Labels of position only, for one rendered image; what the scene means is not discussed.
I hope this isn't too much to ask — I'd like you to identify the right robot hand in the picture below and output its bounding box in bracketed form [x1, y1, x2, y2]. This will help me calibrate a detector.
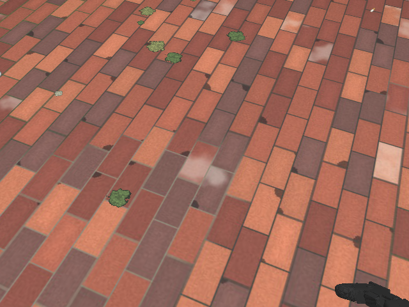
[335, 281, 409, 307]

